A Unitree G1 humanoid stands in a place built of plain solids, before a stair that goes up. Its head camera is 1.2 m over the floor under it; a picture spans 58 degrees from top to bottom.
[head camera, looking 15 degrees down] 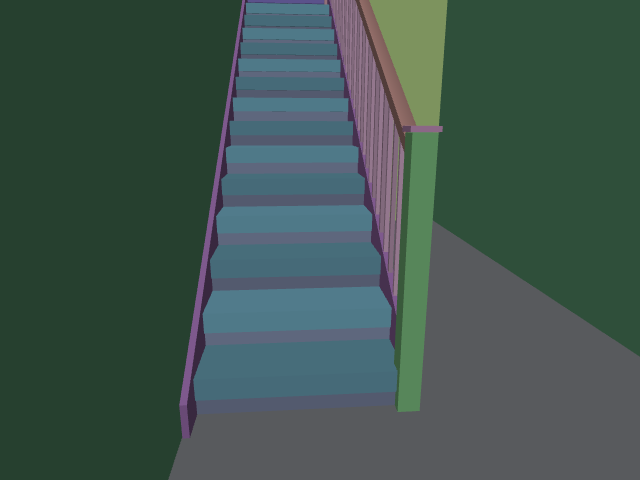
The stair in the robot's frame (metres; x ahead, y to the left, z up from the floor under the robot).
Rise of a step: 0.17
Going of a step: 0.27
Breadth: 0.89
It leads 4 degrees to the left of straight ahead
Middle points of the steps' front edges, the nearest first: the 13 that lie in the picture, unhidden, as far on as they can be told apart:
1.61 0.10 0.18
1.88 0.10 0.35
2.15 0.12 0.52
2.42 0.14 0.70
2.69 0.16 0.87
2.96 0.18 1.05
3.24 0.20 1.22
3.51 0.22 1.39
3.78 0.24 1.57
4.05 0.26 1.74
4.32 0.28 1.92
4.59 0.30 2.09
4.86 0.32 2.27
